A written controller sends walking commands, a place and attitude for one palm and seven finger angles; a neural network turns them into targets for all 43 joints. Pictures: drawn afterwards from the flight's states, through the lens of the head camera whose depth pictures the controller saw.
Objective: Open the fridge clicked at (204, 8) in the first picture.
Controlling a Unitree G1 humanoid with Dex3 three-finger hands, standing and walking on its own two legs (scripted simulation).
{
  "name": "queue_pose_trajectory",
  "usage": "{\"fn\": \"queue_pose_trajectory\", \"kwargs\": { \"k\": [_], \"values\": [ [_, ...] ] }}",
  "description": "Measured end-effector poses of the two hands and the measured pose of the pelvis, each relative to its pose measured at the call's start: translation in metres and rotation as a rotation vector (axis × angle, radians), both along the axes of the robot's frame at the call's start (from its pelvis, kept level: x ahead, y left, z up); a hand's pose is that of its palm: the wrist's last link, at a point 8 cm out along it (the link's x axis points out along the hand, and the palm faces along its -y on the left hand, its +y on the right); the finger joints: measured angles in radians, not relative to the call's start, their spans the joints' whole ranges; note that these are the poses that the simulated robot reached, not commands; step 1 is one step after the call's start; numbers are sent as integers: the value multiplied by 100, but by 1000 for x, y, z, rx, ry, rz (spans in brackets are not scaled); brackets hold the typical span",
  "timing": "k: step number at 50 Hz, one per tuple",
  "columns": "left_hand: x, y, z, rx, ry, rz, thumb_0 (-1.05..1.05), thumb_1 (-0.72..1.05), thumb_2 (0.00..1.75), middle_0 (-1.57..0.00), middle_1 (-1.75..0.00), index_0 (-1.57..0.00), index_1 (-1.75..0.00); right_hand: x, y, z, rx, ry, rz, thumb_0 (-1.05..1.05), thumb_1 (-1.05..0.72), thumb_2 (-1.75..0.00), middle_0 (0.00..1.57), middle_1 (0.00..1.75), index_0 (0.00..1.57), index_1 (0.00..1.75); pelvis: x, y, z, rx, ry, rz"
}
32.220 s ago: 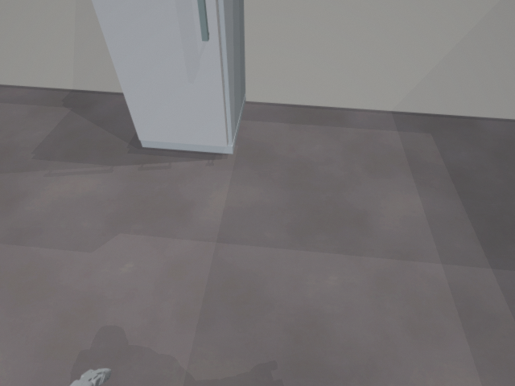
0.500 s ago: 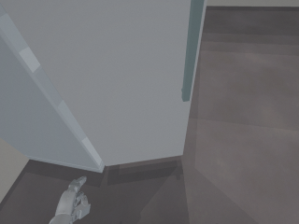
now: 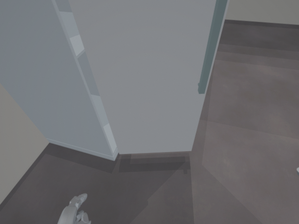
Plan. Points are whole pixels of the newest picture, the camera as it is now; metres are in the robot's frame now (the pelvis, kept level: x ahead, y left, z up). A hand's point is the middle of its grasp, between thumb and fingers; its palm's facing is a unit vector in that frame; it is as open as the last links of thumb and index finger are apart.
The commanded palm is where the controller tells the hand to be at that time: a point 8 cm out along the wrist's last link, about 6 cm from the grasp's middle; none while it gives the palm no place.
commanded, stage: stop stepping back and stand still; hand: right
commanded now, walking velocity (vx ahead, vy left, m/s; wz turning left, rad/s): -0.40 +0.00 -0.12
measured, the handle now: (208, 48) +0.69 -0.21 +0.13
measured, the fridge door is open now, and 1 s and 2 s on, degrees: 71 71 71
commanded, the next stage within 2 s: let the arm hang, fingers relaxed in 0.74 s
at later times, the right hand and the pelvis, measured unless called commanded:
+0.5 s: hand out of the picture +0.07 -0.32 +0.13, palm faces +0.60 +0.74 -0.30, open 7.4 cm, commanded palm +0.00 -0.33 +0.17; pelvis -0.11 -0.02 -0.02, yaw -5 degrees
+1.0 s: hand out of the picture +0.05 -0.30 -0.09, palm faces +0.23 +0.89 -0.39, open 7.4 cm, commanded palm none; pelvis -0.11 -0.04 -0.04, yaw -8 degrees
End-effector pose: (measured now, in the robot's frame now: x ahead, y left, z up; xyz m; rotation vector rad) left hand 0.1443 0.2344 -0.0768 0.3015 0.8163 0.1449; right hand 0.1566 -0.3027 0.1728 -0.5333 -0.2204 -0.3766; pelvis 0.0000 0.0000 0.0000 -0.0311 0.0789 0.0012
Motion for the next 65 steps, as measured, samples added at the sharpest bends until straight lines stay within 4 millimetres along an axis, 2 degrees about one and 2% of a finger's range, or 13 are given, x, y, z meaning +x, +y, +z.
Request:
{"fn": "queue_pose_trajectory", "kwargs": {
  "k": [7, 14, 20, 24, 27, 35, 41, 44, 48, 51, 54, 56, 65],
  "values": [
    [-33, 15, 6, 37, -58, 60, 1, 91, 90, -20, -30, -21, -30, -19, -1, -20, -5, 46, 61, 2, -89, -90, 22, 30, 21, 30, -44, -5, -12, 16, -36, -5],
    [-70, 6, 7, 1, -113, -1, 1, 91, 90, -20, -30, -21, -30, -89, 4, 6, -106, 19, 56, 2, -89, -90, 22, 30, 21, 30, -76, 1, -11, 47, -87, -64],
    [-95, 0, -3, 0, -59, -17, 1, 91, 90, -20, -30, -21, -30, -139, -24, 2, -16, -79, -119, 1, -89, -90, 22, 30, 21, 30, -90, -7, -9, 31, -91, -50],
    [-103, -10, -11, 29, -76, -46, 1, 91, 90, -20, -30, -21, -30, -140, -43, -25, 112, -115, -198, 1, -89, -90, 21, 30, 21, 30, -105, -19, -18, 47, -108, -94],
    [-109, -24, -11, -1, -98, -45, 1, 91, 90, -20, -30, -21, -30, -136, -42, -36, 138, -84, -187, 2, -89, -90, 21, 30, 20, 30, -115, -21, -20, 26, -139, -87],
    [-118, -49, -17, -111, -97, -95, 1, 91, 90, -20, -30, -21, -30, -145, -13, 7, -66, -114, -58, 2, -89, -90, 21, 30, 21, 30, -115, -10, -18, 34, -114, -84],
    [-113, -38, -22, -80, -17, -86, 1, 91, 90, -20, -30, -21, -30, -147, -33, 4, -36, -80, -123, 1, -89, -90, 22, 30, 21, 30, -111, -18, -12, 30, -110, -87],
    [-107, -32, -26, -69, -9, -99, 1, 91, 90, -20, -30, -21, -30, -136, -51, -34, 25, 54, -157, 1, -89, -90, 21, 30, 21, 30, -108, -26, -16, 33, -102, -118],
    [-106, -24, -57, -49, 71, -98, 1, 91, 90, -20, -30, -21, -30, -123, -57, -164, 257, 533, -205, 0, -90, -90, 20, 30, 19, 30, -112, -37, -34, 25, -80, -143],
    [-116, -23, -66, -46, 127, -99, 1, 91, 90, -20, -30, -21, -30, -147, -21, -252, 411, 904, -190, 1, -91, -90, 20, 29, 19, 30, -115, -34, -36, -11, -79, -138],
    [-133, -20, -71, -51, 211, -92, 1, 91, 90, -20, -30, -21, -30, -188, 32, -306, 542, 1152, -147, 1, -91, -90, 20, 29, 19, 30, -117, -26, -33, -8, -93, -144],
    [-145, -20, -70, -49, 286, -75, 1, 91, 90, -20, -30, -21, -30, -215, 57, -321, 639, 1230, -164, 0, -94, -90, 20, 30, 20, 30, -115, -23, -28, 5, -90, -161],
    [-191, -28, -66, -36, 481, -35, 1, 91, 90, -20, -30, -21, -30, -267, 32, -323, 653, 1366, -297, -2, -98, -90, 21, 30, 20, 30, -115, -26, -11, 32, -82, -163]
  ]
}}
